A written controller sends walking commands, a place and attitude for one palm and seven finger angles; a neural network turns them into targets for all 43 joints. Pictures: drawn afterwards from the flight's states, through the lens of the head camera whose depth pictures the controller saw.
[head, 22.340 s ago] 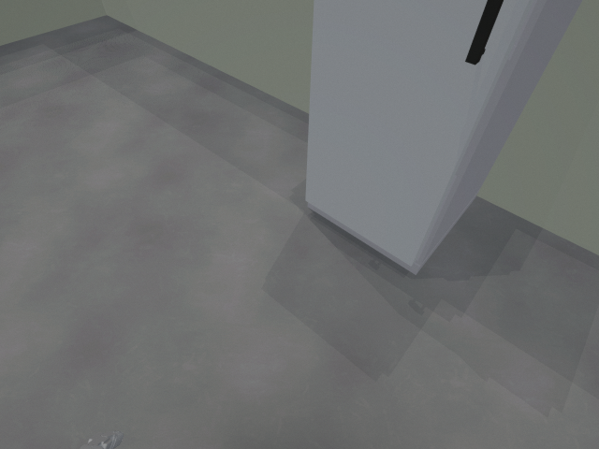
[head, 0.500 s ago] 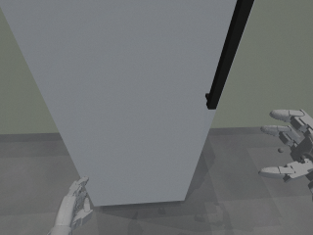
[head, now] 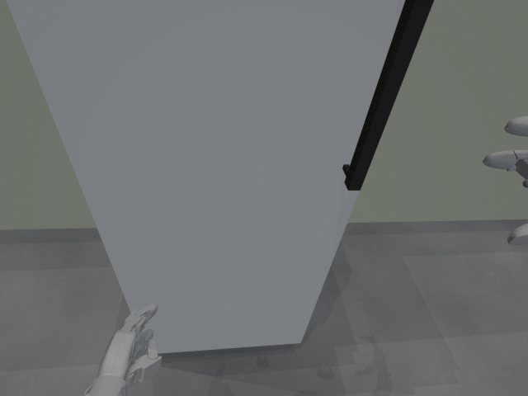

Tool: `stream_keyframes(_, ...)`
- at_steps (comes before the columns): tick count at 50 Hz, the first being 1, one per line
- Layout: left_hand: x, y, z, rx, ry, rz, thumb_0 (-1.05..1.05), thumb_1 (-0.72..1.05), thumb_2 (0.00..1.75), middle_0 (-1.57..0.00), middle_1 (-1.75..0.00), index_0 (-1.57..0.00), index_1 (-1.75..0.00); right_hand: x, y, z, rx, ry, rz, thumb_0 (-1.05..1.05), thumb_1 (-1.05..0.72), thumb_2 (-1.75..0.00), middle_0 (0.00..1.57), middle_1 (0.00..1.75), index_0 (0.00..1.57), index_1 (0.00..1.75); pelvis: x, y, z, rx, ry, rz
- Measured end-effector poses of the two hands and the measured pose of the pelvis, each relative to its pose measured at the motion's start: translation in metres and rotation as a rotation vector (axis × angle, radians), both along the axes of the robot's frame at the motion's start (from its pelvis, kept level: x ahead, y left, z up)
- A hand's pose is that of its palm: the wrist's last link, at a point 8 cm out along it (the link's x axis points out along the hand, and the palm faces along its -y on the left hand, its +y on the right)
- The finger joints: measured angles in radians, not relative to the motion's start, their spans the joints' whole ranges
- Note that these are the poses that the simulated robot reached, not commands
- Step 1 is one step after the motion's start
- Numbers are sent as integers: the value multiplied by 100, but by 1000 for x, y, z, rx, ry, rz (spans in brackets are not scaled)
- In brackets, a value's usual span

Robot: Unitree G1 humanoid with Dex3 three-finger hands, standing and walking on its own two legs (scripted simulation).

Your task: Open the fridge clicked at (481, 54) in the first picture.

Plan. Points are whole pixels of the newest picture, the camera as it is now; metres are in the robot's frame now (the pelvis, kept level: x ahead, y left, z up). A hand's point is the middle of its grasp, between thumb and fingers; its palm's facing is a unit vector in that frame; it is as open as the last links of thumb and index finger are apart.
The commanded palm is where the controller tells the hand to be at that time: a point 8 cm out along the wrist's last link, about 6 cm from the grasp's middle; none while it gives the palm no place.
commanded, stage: raise the hand to about handle height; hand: right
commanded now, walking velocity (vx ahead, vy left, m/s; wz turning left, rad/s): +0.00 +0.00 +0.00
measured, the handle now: (376, 100) +0.47 -0.16 +0.27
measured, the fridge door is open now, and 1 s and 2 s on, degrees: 0 0 0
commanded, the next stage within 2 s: move the hooked fingers beside the handle in 0.42 s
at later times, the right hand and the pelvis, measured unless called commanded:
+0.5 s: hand (514, 188) +0.28 -0.27 +0.26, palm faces +0.02 +0.99 -0.17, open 13.9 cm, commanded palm +0.24 -0.32 +0.27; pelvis +0.00 +0.00 +0.00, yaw +0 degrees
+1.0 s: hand (473, 168) +0.33 -0.25 +0.25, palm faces +0.01 +0.99 -0.12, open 13.9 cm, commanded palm +0.30 -0.30 +0.26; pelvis +0.01 +0.00 +0.00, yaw +0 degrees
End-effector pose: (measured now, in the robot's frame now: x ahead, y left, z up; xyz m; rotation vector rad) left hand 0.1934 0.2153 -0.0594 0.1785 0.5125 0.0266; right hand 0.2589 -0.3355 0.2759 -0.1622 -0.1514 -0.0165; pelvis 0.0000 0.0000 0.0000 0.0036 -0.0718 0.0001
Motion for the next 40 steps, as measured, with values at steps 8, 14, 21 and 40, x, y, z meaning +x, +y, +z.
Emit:
stream_keyframes(8,-7,14,1,12,2,42,1,90,90,-21,-30,-20,-30,6,7,-16,9,52,22,-1,50,-30,30,120,30,120,0,-1,-1,-2,7,13)
stream_keyframes(14,-5,11,3,14,-12,45,1,90,90,-20,-30,-20,-30,2,11,-12,12,-9,18,-1,50,-30,31,120,31,120,1,-1,-1,-3,0,14)
stream_keyframes(21,-1,2,1,-5,-13,25,1,90,90,-21,-30,-20,-30,3,4,-11,3,29,-20,-1,50,-30,31,120,31,120,1,-1,-1,-3,2,8)
stream_keyframes(40,6,1,-3,-13,-2,19,1,90,90,-21,-30,-20,-30,27,24,-14,10,34,23,-1,50,-30,31,120,31,120,7,1,-1,-7,13,1)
